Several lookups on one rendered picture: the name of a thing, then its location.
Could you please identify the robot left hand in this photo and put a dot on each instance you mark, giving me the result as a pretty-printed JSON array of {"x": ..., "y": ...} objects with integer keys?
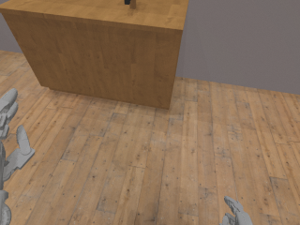
[{"x": 20, "y": 156}]

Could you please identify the counter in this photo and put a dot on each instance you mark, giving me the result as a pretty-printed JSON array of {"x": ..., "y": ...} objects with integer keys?
[{"x": 102, "y": 48}]

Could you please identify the left robot forearm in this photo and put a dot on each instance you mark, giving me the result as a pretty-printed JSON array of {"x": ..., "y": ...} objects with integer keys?
[{"x": 5, "y": 212}]

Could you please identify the robot right hand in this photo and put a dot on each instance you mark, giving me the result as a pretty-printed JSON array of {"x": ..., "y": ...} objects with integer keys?
[{"x": 240, "y": 216}]

